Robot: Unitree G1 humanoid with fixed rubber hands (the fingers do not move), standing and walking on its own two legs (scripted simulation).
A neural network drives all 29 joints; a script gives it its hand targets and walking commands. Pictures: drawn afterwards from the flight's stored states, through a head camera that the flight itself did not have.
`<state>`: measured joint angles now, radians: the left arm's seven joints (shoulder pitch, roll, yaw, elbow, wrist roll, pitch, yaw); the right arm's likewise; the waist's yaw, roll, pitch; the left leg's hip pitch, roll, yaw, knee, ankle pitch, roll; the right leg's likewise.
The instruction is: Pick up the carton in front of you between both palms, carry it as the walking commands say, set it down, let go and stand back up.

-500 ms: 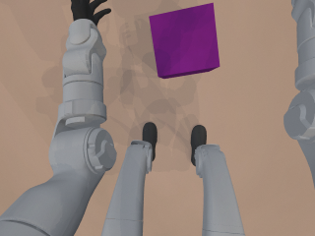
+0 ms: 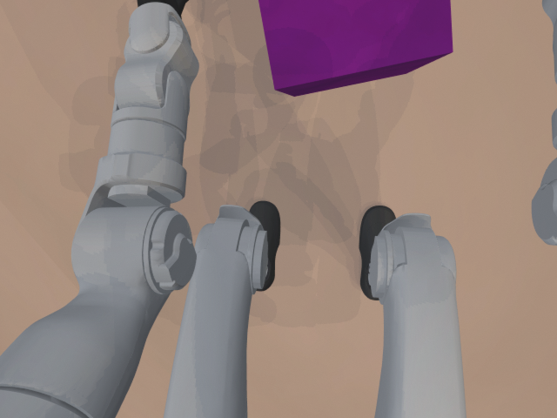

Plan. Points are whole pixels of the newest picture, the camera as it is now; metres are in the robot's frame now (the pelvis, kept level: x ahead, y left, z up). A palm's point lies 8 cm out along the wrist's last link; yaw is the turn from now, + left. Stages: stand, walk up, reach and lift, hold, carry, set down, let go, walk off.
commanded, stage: reach and lift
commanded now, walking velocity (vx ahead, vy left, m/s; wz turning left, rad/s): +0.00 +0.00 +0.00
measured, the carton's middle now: (344, 9) +0.56 -0.05 -0.35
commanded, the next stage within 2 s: none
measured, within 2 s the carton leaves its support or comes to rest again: leaves its support in 1.24 s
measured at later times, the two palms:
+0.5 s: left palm (209, 22) +0.55 +0.14 -0.28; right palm out of the picture +0.58 -0.22 -0.29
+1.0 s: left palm (227, 18) +0.55 +0.11 -0.28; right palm out of the picture +0.58 -0.20 -0.28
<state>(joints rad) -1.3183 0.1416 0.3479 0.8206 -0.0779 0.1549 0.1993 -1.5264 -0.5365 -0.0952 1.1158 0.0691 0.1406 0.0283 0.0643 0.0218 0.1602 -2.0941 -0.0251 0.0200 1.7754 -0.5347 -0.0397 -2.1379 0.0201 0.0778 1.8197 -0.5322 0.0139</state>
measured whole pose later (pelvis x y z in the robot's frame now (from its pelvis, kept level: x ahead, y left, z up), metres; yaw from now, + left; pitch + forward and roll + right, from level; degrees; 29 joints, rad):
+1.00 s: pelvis -0.02 -0.01 -0.11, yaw +1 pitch +34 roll +5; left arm -1.60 0.14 0.44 1.00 -0.02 0.18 0.17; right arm -1.81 -0.50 0.03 1.29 0.06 0.20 0.04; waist 0.02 0.06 0.52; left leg -2.17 -0.06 0.00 2.19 -0.61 -0.08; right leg -2.22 0.01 0.07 2.25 -0.62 -0.01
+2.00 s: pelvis -0.01 +0.01 +0.04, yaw -4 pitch +44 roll +2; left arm -0.99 -0.09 0.54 0.51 0.19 0.43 0.10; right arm -1.10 -0.08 -0.37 0.67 -0.23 0.46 0.02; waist 0.02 0.03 -0.15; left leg -1.92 -0.06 -0.05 1.65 -0.50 -0.06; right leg -1.95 0.05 0.07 1.66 -0.47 0.03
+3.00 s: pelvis +0.07 +0.01 +0.28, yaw -5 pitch +5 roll +0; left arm -0.30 -0.16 0.29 0.40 0.24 0.50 0.02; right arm -0.28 0.16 -0.28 0.38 -0.26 0.53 -0.01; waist 0.00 0.01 -0.10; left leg -0.41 -0.02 -0.08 0.59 -0.28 -0.01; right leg -0.42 0.01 0.06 0.58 -0.25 0.02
